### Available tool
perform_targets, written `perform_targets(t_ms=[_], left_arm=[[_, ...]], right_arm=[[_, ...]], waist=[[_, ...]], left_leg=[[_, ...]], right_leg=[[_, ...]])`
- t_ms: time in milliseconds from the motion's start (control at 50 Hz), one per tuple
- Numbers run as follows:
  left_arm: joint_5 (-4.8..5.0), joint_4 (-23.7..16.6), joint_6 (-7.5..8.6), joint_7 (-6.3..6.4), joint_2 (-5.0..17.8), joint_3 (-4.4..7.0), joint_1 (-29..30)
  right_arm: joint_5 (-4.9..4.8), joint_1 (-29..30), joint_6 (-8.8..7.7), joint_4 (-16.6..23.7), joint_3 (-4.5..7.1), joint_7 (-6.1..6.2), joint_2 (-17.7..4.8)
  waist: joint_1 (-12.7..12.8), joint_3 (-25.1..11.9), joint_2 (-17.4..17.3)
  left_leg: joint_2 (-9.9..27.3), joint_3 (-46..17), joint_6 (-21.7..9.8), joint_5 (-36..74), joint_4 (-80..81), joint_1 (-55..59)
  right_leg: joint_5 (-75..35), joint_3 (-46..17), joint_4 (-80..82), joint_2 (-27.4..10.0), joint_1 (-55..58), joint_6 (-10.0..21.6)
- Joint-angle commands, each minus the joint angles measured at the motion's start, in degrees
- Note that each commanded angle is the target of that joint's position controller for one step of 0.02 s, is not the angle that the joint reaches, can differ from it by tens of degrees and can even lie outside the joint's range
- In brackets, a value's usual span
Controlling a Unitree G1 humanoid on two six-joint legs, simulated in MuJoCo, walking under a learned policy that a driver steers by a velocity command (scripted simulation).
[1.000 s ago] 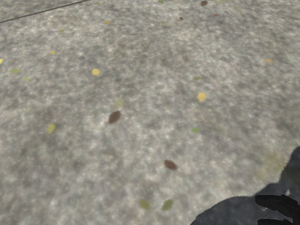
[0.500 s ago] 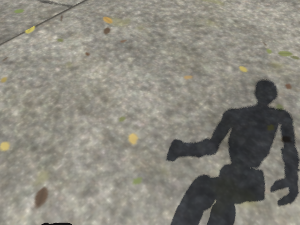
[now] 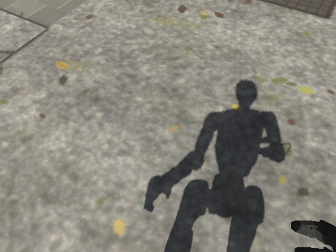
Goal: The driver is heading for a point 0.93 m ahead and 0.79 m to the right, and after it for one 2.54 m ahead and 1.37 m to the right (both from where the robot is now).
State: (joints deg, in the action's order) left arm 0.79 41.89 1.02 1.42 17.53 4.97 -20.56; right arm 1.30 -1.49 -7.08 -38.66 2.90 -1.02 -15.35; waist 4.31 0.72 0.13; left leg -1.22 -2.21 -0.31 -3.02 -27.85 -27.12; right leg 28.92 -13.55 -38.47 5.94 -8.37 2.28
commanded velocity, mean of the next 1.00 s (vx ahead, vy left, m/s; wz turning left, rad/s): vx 0.07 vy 0.00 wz -0.60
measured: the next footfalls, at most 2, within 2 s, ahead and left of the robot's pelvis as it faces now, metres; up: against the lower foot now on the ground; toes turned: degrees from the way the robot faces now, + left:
right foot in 0.44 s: +0.13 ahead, -0.14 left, +0.00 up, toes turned -18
left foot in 0.90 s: +0.22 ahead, +0.07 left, +0.00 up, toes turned -36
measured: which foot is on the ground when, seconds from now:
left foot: down 0.00-0.44, up 0.46-0.88, down 0.90-1.00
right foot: up 0.00-0.42, down 0.44-0.90, up 0.92-1.00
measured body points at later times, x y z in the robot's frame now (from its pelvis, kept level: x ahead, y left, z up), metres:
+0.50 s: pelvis +0.09 -0.02 +0.01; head +0.12 -0.06 +0.46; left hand +0.35 +0.19 -0.06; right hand +0.14 -0.34 -0.11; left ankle +0.11 +0.12 -0.69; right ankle +0.09 -0.13 -0.72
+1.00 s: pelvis +0.11 +0.00 +0.02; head +0.15 +0.00 +0.46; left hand +0.42 +0.14 -0.07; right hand +0.07 -0.32 -0.07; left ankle +0.18 +0.09 -0.72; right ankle +0.05 -0.11 -0.66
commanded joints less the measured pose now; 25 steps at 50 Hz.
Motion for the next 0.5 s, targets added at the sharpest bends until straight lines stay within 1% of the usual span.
perform_targets(t_ms=[20, 40, 60, 80, 100, 120, 140, 160, 200, 240, 280, 320, 380, 400, 420, 440, 460, 480, 500], left_arm=[[0.41, -5.62, 0.95, -0.01, 4.27, -0.25, -10.3], [1.06, -4.88, 0.23, 0.2, 8.45, 0.99, -5.58], [0.76, -6.1, -0.66, 0.39, 9.69, 1.45, 0.29], [0.37, -6.62, -1.62, 0.55, 9.37, 1.73, 2.86], [0.44, -7.25, -2.39, 0.51, 8.14, 1.76, 3.0], [0.66, -7.24, -3.03, 0.47, 6.08, 1.36, 2.18], [0.79, -7.47, -3.34, 0.52, 4.39, 0.96, 2.01], [0.63, -8.0, -3.47, 0.57, 3.47, 0.69, 2.75], [0.11, -9.04, -3.61, 0.4, 3.25, 0.48, 4.67], [0.03, -9.54, -3.77, -0.11, 3.47, 0.42, 6.13], [0.07, -10.18, -4.07, -0.74, 3.79, 0.49, 7.87], [0.03, -11.11, -4.4, -1.35, 4.28, 0.69, 9.95], [-0.02, -12.54, -4.74, -2.22, 4.95, 1.18, 11.68], [-0.04, -12.43, -4.72, -2.47, 4.83, 1.36, 10.92], [-0.12, -11.91, -4.62, -2.47, 5.1, 1.71, 9.58], [-0.33, -11.18, -4.46, -1.92, 7.33, 2.64, 7.12], [-0.61, -11.54, -4.14, -0.76, 13.79, 4.3, 4.13], [-1.97, -13.04, -3.32, -0.75, 16.63, 4.25, 5.15], [-2.05, -12.67, -2.07, -1.31, 13.25, 3.48, 4.43]], right_arm=[[-0.3, -15.98, 0.74, 0.53, 4.14, 0.2, -13.63], [-0.56, -12.96, 1.46, 2.39, 3.01, 0.53, -8.92], [-0.41, -9.92, 2.31, 2.88, 2.12, 0.95, -6.56], [-0.3, -7.51, 2.94, 2.91, 1.53, 1.09, -5.48], [-0.1, -5.94, 3.3, 2.34, 1.47, 1.26, -5.61], [0.13, -5.31, 3.4, 1.77, 1.65, 1.34, -6.13], [0.28, -4.83, 3.38, 1.25, 1.87, 1.41, -6.61], [0.29, -4.76, 3.39, 0.79, 2.19, 1.57, -7.46], [-0.15, -4.73, 3.75, 0.04, 2.8, 1.99, -9.01], [-0.62, -3.47, 4.5, -0.15, 3.03, 2.31, -9.72], [-0.94, -2.35, 5.2, -0.38, 3.15, 2.33, -10.34], [-1.34, -2.64, 5.64, -0.97, 3.39, 2.07, -11.08], [-2.31, -3.72, 6.11, -2.02, 3.87, 1.6, -12.42], [-2.82, -3.43, 6.3, -2.29, 3.94, 1.57, -12.62], [-3.25, -3.77, 6.47, -2.78, 3.85, 1.54, -12.07], [-2.87, -6.95, 6.58, -4.2, 3.43, 1.32, -10.24], [-0.54, -7.08, 6.6, -3.16, 2.34, 1.09, -6.86], [0.39, -4.61, 6.52, -0.06, 1.88, 1.45, -6.46], [-0.4, -1.72, 6.56, -0.26, 2.72, 1.61, -9.17]], waist=[[-4.1, -24.37, -19.78], [-5.89, -17.84, -11.31], [-6.47, -12.55, -6.68], [-5.74, -8.7, -4.66], [-4.09, -6.38, -5.73], [-3.27, -4.96, -7.19], [-3.06, -4.45, -8.46], [-3.18, -4.77, -8.74], [-3.59, -6.86, -7.67], [-3.79, -8.15, -6.98], [-4.07, -7.33, -7.3], [-4.78, -5.92, -7.74], [-5.11, -4.82, -7.91], [-4.33, -4.77, -7.62], [-3.58, -4.93, -6.95], [-3.23, -5.67, -3.27], [-3.55, -6.93, 11.08], [-3.21, -8.29, 18.69], [-0.42, -10.41, 10.69]], left_leg=[[29.68, -38.42, -17.53, 22.62, 1.75, 46.14], [25.94, -31.5, -15.38, 16.12, 3.76, 40.42], [22.93, -22.23, -13.05, 15.87, 4.33, 33.61], [19.93, -16.06, -12.24, 18.95, 5.09, 27.03], [18.08, -12.21, -11.69, 18.85, 6.41, 21.54], [16.19, -8.3, -11.26, 18.29, 8.46, 17.07], [15.55, -5.86, -11.77, 19.25, 9.88, 15.58], [16.27, -4.66, -12.63, 21.05, 10.66, 15.9], [18.54, -3.32, -13.95, 22.63, 11.25, 18.1], [19.06, -0.75, -13.8, 18.98, 11.94, 18.21], [18.74, 2.08, -12.99, 12.77, 12.78, 16.47], [18.97, 3.54, -12.18, 7.99, 12.64, 16.36], [20.46, 3.83, -10.53, 6.19, 9.8, 19.48], [20.2, 4.7, -9.25, 5.73, 7.57, 19.85], [18.92, 6.33, -7.21, 4.03, 4.14, 18.93], [16.16, 8.91, -3.73, 0.33, -2.07, 15.53], [9.7, 14.21, 1.51, -15.42, -19.22, 2.92], [2.0, 8.54, 4.9, -36.13, -33.49, -10.92], [2.71, 1.14, 4.7, -35.01, -40.39, -11.98]], right_leg=[[12.16, 2.15, -36.04, -0.52, -29.77, -3.37], [6.92, 2.04, -40.47, -3.39, -32.6, -4.94], [2.76, 4.91, -39.98, -4.95, -33.01, -5.74], [0.85, 6.07, -38.44, -6.58, -31.52, -6.46], [-0.58, 6.75, -35.65, -8.11, -29.11, -6.46], [-1.63, 8.43, -32.49, -8.5, -25.84, -6.42], [-2.38, 9.88, -29.57, -8.26, -24.66, -6.62], [-3.26, 10.49, -27.0, -8.49, -24.61, -6.8], [-6.74, 10.58, -22.35, -9.6, -24.38, -6.81], [-11.18, 11.19, -17.48, -10.25, -21.82, -6.4], [-13.76, 12.46, -12.67, -10.26, -18.48, -5.61], [-14.21, 13.75, -8.36, -9.89, -16.63, -4.65], [-12.43, 15.44, -0.98, -9.11, -14.75, -2.64], [-14.3, 16.41, 3.73, -8.42, -12.52, -1.63], [-18.13, 17.26, 9.23, -7.02, -8.55, -0.32], [-25.73, 14.8, 14.26, -6.89, -1.84, 1.76], [-46.98, -1.93, 16.59, -18.85, 8.13, 6.56], [-53.93, -16.91, 16.57, -28.76, 10.13, 18.74], [-52.13, -14.08, 17.43, -26.97, 8.98, 19.4]])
